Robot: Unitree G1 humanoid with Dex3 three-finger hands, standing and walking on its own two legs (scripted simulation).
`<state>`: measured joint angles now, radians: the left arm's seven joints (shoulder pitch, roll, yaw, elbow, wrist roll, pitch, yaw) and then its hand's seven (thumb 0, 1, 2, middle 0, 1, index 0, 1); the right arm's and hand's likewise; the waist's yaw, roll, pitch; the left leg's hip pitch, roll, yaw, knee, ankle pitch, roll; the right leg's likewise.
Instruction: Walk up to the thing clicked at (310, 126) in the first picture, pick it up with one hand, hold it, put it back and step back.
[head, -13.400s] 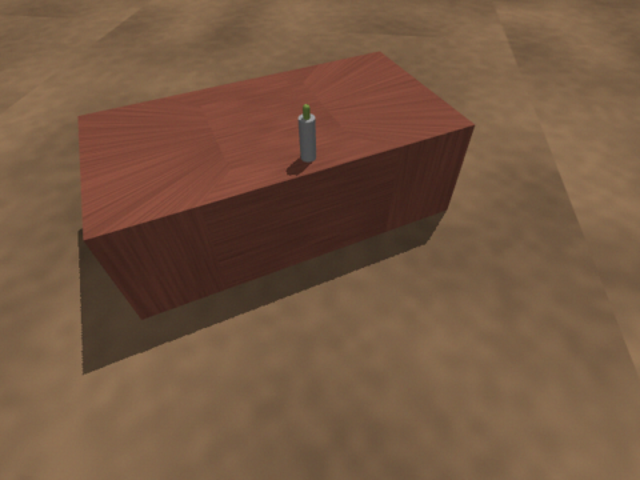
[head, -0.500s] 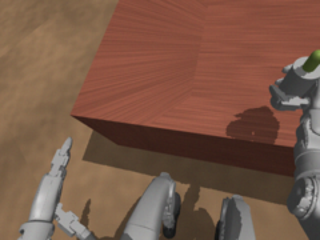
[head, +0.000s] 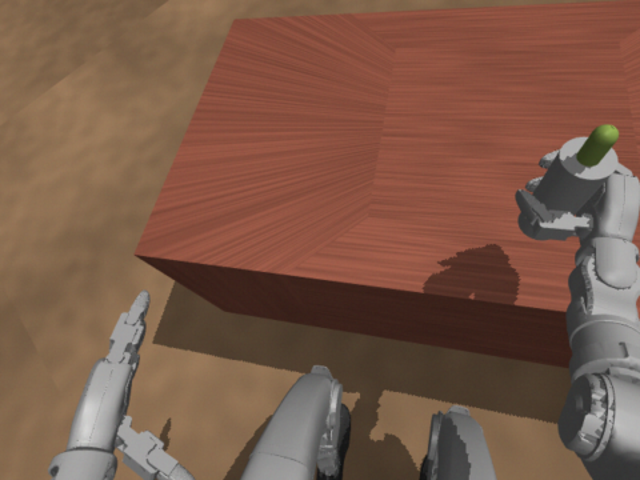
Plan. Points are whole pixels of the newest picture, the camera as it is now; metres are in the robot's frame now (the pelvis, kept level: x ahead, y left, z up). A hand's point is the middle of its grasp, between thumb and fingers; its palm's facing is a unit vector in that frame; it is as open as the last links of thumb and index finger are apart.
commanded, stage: lift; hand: right
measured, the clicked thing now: (567, 185) +0.48 -0.19 +0.02
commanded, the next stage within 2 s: hold in 1.24 s
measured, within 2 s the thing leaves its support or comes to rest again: neither
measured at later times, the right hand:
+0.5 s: hand (584, 211) +0.41 -0.18 +0.07, palm faces +0.12 +0.99 +0.00, open 7.5 cm
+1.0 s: hand (606, 220) +0.38 -0.18 +0.12, palm faces +0.12 +0.99 +0.01, open 7.6 cm
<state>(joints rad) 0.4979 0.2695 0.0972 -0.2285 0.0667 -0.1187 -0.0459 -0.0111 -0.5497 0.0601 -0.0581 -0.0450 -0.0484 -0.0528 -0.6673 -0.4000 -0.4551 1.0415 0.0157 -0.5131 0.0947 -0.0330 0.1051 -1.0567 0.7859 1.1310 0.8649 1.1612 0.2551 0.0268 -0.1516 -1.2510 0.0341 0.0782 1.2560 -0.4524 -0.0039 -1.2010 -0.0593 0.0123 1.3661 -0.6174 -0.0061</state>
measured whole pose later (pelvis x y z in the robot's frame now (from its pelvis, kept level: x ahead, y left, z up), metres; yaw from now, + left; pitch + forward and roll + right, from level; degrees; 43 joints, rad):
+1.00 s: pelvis +0.02 +0.00 +0.07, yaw -1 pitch +12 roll +1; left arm 0.43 0.22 0.09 0.14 0.00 -0.04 0.02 -0.01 -0.54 0.05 -0.05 -0.04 -0.04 -0.04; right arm -0.22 -0.19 -0.22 0.51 0.13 -0.35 0.07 -0.03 0.12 -1.09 0.79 1.13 0.87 1.16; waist 0.06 0.02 -0.11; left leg -0.76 0.05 0.05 0.93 -0.38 -0.01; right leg -0.68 -0.03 -0.03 0.97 -0.50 -0.01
